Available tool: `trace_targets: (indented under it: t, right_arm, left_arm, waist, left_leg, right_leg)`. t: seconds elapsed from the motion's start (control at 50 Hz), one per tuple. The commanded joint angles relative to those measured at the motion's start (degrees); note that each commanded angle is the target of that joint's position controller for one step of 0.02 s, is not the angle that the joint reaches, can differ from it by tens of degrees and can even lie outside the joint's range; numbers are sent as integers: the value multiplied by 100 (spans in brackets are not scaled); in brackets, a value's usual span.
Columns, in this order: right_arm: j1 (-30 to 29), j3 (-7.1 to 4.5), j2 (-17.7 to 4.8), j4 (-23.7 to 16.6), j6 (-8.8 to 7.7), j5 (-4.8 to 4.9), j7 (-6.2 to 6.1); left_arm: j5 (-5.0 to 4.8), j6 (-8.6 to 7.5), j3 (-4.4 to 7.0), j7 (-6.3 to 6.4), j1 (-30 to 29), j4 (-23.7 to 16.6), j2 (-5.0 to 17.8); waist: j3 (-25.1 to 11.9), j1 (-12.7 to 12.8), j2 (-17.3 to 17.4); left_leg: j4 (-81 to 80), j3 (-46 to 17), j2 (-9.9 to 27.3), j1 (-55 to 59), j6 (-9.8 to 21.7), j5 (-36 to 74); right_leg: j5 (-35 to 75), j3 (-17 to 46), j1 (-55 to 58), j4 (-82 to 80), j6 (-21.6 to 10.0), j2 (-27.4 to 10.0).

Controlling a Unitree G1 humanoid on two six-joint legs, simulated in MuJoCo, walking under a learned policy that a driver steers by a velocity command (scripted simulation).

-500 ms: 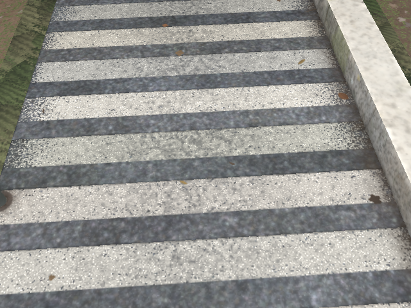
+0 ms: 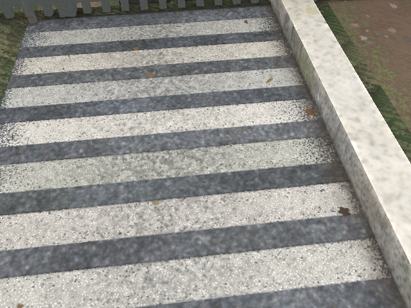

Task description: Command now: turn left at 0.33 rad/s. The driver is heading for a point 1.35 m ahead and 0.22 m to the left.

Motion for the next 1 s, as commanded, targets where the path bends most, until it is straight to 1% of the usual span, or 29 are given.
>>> trace_targets:
  t: [0.02, 0.04, 0.06, 0.08, 0.1, 0.12, 0.14, 0.18, 0.26, 0.32, 0.38, 0.4, 0.42, 0.44, 0.46, 0.5, 0.54, 0.62, 0.68, 0.74, 0.76, 0.78, 0.8, 0.82, 0.84, 0.88, 0.94, 0.96, 1.0]
  right_arm:
    - [-28, -140, -586, -389, -115, -8, 42]
    - [-5, -152, -664, -409, -122, -33, 60]
    - [26, -225, -978, -443, -124, -71, 46]
    - [77, -338, -1330, -415, -121, -12, 10]
    - [127, -334, -1256, -502, -135, -43, 5]
    - [365, -301, -1143, -479, -202, -164, -10]
    - [274, -306, -1177, -488, -280, -171, -22]
    - [-193, -313, -1135, -577, -302, -5, -49]
    - [-250, -360, -1140, -649, -68, 18, -126]
    - [-341, -402, -1220, -747, 16, 33, -93]
    - [-600, -347, -1067, -864, 36, 117, -91]
    - [-404, -281, -824, -865, 19, 47, -98]
    - [-169, -201, -497, -954, -22, -8, -98]
    - [-113, -351, -980, -955, -86, -59, -112]
    - [-66, -473, -1289, -836, -72, 4, -103]
    - [82, -504, -1162, -623, 41, 16, -143]
    - [-80, -434, -917, -711, 74, 29, -120]
    - [-462, -256, -552, -948, 30, -23, -86]
    - [-379, -90, -238, -869, 7, -127, -45]
    - [42, -153, -464, -606, -32, -132, -21]
    - [116, -203, -763, -628, -43, -155, -55]
    - [326, -272, -1163, -676, -36, -181, -125]
    - [4, -321, -1292, -583, 2, -192, -135]
    - [-347, -244, -869, -731, -28, -167, -92]
    - [-380, -252, -837, -722, -45, -185, -88]
    - [-191, -309, -925, -685, -108, -154, -114]
    - [362, -328, -988, -579, -295, -100, -149]
    - [263, -320, -959, -566, -376, -44, -146]
    - [-54, -321, -940, -602, -449, 27, -114]
  left_arm:
    - [-87, 16, 411, 110, 3, -253, 1194]
    - [-116, 27, 433, 126, 100, -212, 1176]
    - [-58, 0, 438, 144, 131, -274, 1085]
    - [66, -42, 407, 139, -35, -471, 887]
    - [92, -60, 396, 149, -502, -546, 823]
    - [32, -53, 419, 133, -733, -631, 837]
    - [-43, -33, 459, 97, -552, -568, 851]
    - [-72, -6, 484, 76, -264, -482, 870]
    - [-108, -97, 410, 19, -250, -495, 661]
    - [-155, -124, 443, -53, -90, -493, 785]
    - [-119, -173, 543, -79, 450, -353, 910]
    - [-53, -176, 630, -36, 650, -357, 1222]
    - [78, -121, 725, -3, 529, -456, 1783]
    - [243, -184, 666, -36, 519, -542, 1607]
    - [213, -241, 552, -28, 205, -618, 1272]
    - [37, -269, 476, 25, -227, -667, 1003]
    - [13, -252, 428, 100, -62, -612, 946]
    - [7, -195, 433, 133, 403, -433, 999]
    - [-64, -208, 372, -7, 224, -344, 944]
    - [-216, -207, 343, -115, 429, -135, 1017]
    - [-208, -265, 325, -145, 670, -58, 1022]
    - [-52, -328, 266, -195, 648, -130, 893]
    - [-84, -348, 219, -190, 820, -193, 666]
    - [-52, -302, 232, -162, 478, -196, 864]
    - [-92, -255, 299, -144, 272, -266, 1013]
    - [-134, -126, 329, -79, 355, -288, 984]
    - [-269, -49, 366, -158, 55, -552, 923]
    - [-305, -40, 376, -178, 45, -593, 901]
    - [-255, -54, 354, -244, 135, -548, 852]
  waist:
    - [-388, 53, -617]
    - [-420, 22, -485]
    - [-523, 120, 50]
    - [-595, 268, 1103]
    - [-431, -89, 1373]
    - [-484, -303, 1352]
    - [-511, -181, 893]
    - [-438, 106, 458]
    - [-692, 29, 729]
    - [-711, -10, 958]
    - [-651, 287, 910]
    - [-759, 230, 309]
    - [-601, -21, -1451]
    - [-594, 76, -1441]
    - [-375, -40, -930]
    - [-137, -139, -676]
    - [-110, 25, -736]
    - [-429, 295, -817]
    - [-525, 228, -1017]
    - [-334, 9, -894]
    - [-447, 54, -688]
    - [-757, 126, -30]
    - [-770, 435, 1095]
    - [-576, 252, 918]
    - [-368, 165, 922]
    - [-315, 45, 1076]
    - [140, -270, 1095]
    - [339, -178, 951]
    - [328, -61, 763]
  left_leg:
    - [-665, 177, -79, -187, 212, 525]
    - [-1095, 40, -39, 38, 364, 1295]
    - [-1162, -526, 305, 376, 607, 2673]
    - [-1355, -1600, 931, 682, 1196, 3340]
    - [-1742, -2403, 1405, 958, 1808, 3531]
    - [-1984, -2784, 1723, 1288, 2156, 3636]
    - [-1915, -2570, 1602, 1346, 2114, 3653]
    - [-1726, -1972, 1184, 1353, 1655, 3681]
    - [-1533, -1784, 799, 1178, 1476, 3711]
    - [-1522, -2094, 753, 814, 1436, 3209]
    - [-1254, -2278, 411, 274, 1046, 2011]
    - [-591, -1973, 58, -340, 723, 875]
    - [678, -934, -904, -1578, 322, -1097]
    - [2088, -949, -625, -1694, 116, -1669]
    - [2738, -986, -453, -1700, 69, -1264]
    - [3086, -824, -338, -1817, -69, -462]
    - [3140, -638, -350, -1794, -207, -82]
    - [1835, -554, -243, -1562, -313, -168]
    - [201, -164, -127, -275, -228, -360]
    - [-1967, 99, -353, 884, 4, 1346]
    - [-2045, -269, -61, 1514, 188, 1973]
    - [-1687, -911, 720, 2070, 448, 3478]
    - [-1550, -1033, 1102, 1452, 1026, 2932]
    - [-1715, -1004, 1001, 1046, 1154, 2100]
    - [-1791, -959, 901, 1000, 1061, 1652]
    - [-1917, -1083, 1046, 1006, 1090, 884]
    - [-2653, -2141, 2022, 1046, 1696, -1026]
    - [-2771, -2138, 2048, 1129, 1643, -1164]
    - [-2829, -1508, 1779, 1207, 1379, -745]
  right_leg:
    - [2368, 1397, 801, -562, -847, -1779]
    - [2149, 1189, 743, -369, -612, -1623]
    - [1623, 766, 430, 186, -274, -1234]
    - [790, -13, -251, 937, 189, -439]
    - [-598, -73, -1067, 1578, 456, 88]
    - [-2081, 343, -1728, 2706, 511, 136]
    - [-2170, 623, -1935, 3355, 544, 18]
    - [-1566, 729, -2043, 3025, 636, -210]
    - [-978, 511, -1271, 1810, 841, -71]
    - [-676, 462, -626, 916, 803, 46]
    - [522, 378, 380, -752, 620, 26]
    - [779, 1072, 1058, -974, 350, -776]
    - [1565, 2720, 1264, -1270, -480, -2128]
    - [1564, 3440, 740, -1426, -1203, -2778]
    - [1320, 2898, 476, -1418, -1190, -2530]
    - [781, 1823, 400, -1368, -721, -1833]
    - [1310, 1312, 408, -1362, -764, -1624]
    - [1744, 1193, 1098, -1237, -1005, -1743]
    - [1824, 989, 624, -1136, -926, -1547]
    - [2040, 1087, 206, -830, -686, -1380]
    - [1862, 1145, -115, -766, -367, -1313]
    - [1107, 894, -464, -254, -9, -1003]
    - [-268, 330, -477, -175, 299, -540]
    - [-280, 247, -313, 65, 473, -488]
    - [-73, 172, -598, 343, 474, -379]
    - [-285, 70, -924, 846, 411, -289]
    - [-1899, 419, -2256, 2764, 200, -671]
    - [-1833, 584, -2564, 2800, 156, -824]
    - [-1464, 477, -2346, 2310, 142, -924]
